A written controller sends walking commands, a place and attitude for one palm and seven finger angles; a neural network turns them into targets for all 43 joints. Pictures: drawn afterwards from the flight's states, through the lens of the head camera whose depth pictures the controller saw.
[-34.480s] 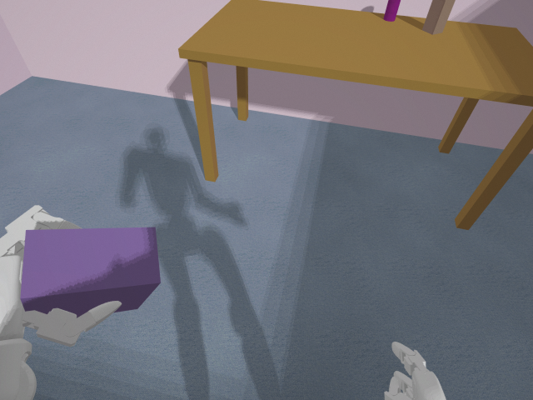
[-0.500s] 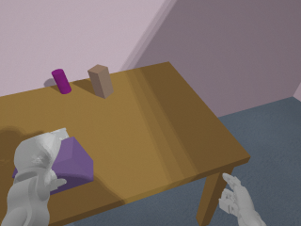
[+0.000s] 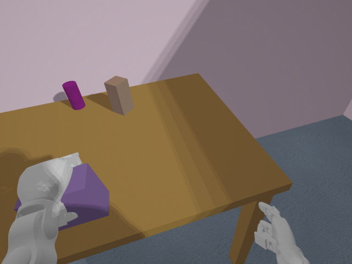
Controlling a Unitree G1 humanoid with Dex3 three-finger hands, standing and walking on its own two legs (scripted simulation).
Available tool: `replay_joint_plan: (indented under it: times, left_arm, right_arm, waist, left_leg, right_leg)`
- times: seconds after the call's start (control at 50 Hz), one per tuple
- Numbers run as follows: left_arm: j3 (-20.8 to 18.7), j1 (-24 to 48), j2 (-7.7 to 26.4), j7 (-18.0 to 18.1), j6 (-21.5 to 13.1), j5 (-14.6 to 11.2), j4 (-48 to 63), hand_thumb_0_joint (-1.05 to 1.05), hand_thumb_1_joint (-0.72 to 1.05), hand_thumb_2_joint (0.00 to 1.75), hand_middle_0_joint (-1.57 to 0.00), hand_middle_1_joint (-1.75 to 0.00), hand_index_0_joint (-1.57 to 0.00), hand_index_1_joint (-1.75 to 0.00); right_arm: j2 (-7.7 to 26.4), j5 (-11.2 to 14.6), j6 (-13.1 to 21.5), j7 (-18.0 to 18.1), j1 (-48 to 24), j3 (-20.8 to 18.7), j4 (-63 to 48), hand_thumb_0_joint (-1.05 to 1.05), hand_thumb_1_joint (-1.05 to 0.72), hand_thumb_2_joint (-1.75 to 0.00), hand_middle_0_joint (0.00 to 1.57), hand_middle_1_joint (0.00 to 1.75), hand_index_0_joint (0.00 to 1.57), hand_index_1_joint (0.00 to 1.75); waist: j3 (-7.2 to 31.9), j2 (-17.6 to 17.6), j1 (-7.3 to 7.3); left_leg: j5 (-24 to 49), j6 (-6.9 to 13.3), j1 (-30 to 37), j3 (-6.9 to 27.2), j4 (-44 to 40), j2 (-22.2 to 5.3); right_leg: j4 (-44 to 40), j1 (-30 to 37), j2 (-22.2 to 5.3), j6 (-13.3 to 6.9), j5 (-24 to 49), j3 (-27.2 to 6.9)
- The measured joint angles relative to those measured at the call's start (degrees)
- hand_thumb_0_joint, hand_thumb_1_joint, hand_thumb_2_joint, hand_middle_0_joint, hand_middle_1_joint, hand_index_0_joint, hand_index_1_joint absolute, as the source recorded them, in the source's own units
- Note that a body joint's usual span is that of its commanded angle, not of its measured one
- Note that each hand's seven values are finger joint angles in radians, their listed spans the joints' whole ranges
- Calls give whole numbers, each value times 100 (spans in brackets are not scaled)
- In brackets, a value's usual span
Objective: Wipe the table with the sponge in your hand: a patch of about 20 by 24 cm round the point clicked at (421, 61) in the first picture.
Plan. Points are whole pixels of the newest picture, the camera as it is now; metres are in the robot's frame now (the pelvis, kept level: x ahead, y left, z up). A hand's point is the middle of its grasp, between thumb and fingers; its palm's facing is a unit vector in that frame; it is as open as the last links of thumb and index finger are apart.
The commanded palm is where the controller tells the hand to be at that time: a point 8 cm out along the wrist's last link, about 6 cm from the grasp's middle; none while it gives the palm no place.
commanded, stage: bring the sponge back beside the body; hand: left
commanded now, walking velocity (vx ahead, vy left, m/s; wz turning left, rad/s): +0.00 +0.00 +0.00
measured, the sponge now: (72, 203) +0.19 +0.28 +0.07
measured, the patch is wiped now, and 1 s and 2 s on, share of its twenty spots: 1.00 1.00 1.00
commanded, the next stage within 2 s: step back with the hand held close in 0.12 s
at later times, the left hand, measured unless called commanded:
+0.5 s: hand (75, 175) +0.20 +0.24 +0.16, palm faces +0.34 -0.86 -0.39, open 10.1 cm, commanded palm +0.15 +0.29 +0.18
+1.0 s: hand (48, 195) +0.16 +0.27 +0.16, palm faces +0.43 -0.82 -0.39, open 10.1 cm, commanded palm +0.11 +0.30 +0.18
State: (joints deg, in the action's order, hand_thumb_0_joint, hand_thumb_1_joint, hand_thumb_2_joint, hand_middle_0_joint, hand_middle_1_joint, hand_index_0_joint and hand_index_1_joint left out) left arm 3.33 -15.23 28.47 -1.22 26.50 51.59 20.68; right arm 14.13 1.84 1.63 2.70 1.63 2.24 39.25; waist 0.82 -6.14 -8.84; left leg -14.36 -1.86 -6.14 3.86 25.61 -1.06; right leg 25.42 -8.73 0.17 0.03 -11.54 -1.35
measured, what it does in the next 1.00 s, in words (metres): shifts its weight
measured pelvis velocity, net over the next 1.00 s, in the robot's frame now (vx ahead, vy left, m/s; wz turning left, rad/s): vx -0.05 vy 0.02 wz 0.02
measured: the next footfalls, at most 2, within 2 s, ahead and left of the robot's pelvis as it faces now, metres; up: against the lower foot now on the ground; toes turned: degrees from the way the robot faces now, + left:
right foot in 1.82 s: -0.07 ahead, -0.14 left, +0.00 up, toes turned +0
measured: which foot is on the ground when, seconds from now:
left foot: down 0.00-1.00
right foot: down 0.00-1.00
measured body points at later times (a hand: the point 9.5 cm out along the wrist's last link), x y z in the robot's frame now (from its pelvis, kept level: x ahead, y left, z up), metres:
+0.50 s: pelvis -0.01 +0.01 -0.01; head -0.01 +0.02 +0.44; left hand +0.18 +0.28 +0.18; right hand +0.18 -0.22 -0.08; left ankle +0.00 +0.15 -0.74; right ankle +0.03 -0.12 -0.74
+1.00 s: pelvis -0.05 +0.02 -0.03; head -0.05 +0.03 +0.42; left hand +0.13 +0.31 +0.18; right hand +0.13 -0.21 -0.09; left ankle +0.00 +0.15 -0.74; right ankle +0.03 -0.12 -0.74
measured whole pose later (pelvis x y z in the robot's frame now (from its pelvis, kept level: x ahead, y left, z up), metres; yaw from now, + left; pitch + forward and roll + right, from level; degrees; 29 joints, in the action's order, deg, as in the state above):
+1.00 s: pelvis -0.05 +0.02 -0.03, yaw +1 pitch +2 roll -2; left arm -21.0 -27.2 22.6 8.5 -8.2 -2.0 32.5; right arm 11.6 0.5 5.8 4.6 12.8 1.5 31.7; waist 2.9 0.4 -0.4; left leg -17.3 -0.5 -27.8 4.6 42.5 0.0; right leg 37.3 -27.7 -0.3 2.0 -11.9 -0.6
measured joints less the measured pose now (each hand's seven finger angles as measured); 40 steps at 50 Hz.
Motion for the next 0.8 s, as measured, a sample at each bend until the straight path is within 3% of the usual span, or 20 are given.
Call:
replay_joint_plan:
  times: [0.26,0.3,0.32,0.34,0.38,0.42,0.48,0.58,0.7,0.8]
  left_arm:
    - [-17,-25,-17,-4,38,-36,-36,-1,-50,104,-72,-133,-75,-133]
    - [-741,-123,-202,138,-612,-2342,98,-1,-50,104,-72,-133,-75,-133]
    - [-1057,-228,-261,203,-997,-3267,138,-1,-50,104,-72,-133,-75,-133]
    - [-1301,-354,-301,276,-1330,-3943,225,-1,-50,104,-72,-133,-75,-133]
    - [-1624,-615,-389,448,-1865,-4769,525,-1,-50,104,-72,-133,-75,-133]
    - [-1806,-856,-506,606,-2276,-5195,884,-1,-50,104,-72,-133,-75,-133]
    - [-1986,-1131,-587,742,-2723,-5466,1236,-1,-50,104,-72,-133,-75,-133]
    - [-2311,-1312,-477,852,-3063,-5547,1215,-1,-50,104,-72,-133,-75,-133]
    - [-2434,-1413,-462,923,-3161,-5496,1114,-1,-50,104,-72,-134,-74,-133]
    - [-2361,-1470,-501,931,-3321,-5435,1283,-1,-50,104,-72,-134,-74,-133]
  right_arm:
    - [11,3,-15,-9,-18,23,-20,1,-90,-90,20,30,20,30]
    - [-5,-11,-84,26,140,41,-469,1,-90,-90,20,30,20,30]
    - [-37,-25,-55,43,234,76,-680,1,-90,-90,20,30,20,30]
    - [-75,-39,-13,64,326,113,-844,1,-90,-90,20,30,20,30]
    - [-133,-75,62,114,510,162,-1015,1,-90,-90,20,30,20,30]
    - [-139,-109,82,157,689,150,-1036,1,-90,-90,20,30,20,30]
    - [-103,-117,50,193,955,19,-904,1,-90,-90,20,30,20,30]
    - [-76,-76,-26,225,1302,-207,-620,1,-90,-90,20,30,20,30]
    - [-123,-86,94,204,1464,-234,-555,1,-90,-90,20,30,20,30]
    - [-201,-114,245,185,1388,-176,-623,1,-90,-90,20,30,20,30]
  waist:
    - [21,-4,11]
    - [56,15,87]
    - [77,72,169]
    - [77,152,259]
    - [61,332,441]
    - [50,481,601]
    - [82,603,781]
    - [147,699,938]
    - [157,718,1030]
    - [172,712,1025]
  left_leg:
    - [14,-4,-12,-7,-5,-8]
    - [-74,97,-279,29,210,-27]
    - [-126,145,-451,53,336,-32]
    - [-171,174,-600,71,445,-37]
    - [-214,131,-831,97,607,-42]
    - [-239,-3,-996,98,733,-24]
    - [-303,17,-1193,77,903,43]
    - [-348,101,-1416,21,1087,123]
    - [-343,136,-1640,0,1277,136]
    - [-322,138,-1884,39,1460,134]
  right_leg:
    - [-5,-17,9,-3,18,-9]
    - [53,-201,40,8,19,28]
    - [114,-340,52,11,8,51]
    - [180,-466,62,13,-8,68]
    - [318,-680,69,16,-54,90]
    - [470,-854,48,38,-111,86]
    - [640,-1049,-11,100,-182,62]
    - [818,-1279,-81,182,-220,1]
    - [923,-1469,-84,215,-165,-23]
    - [1015,-1659,-73,217,-105,11]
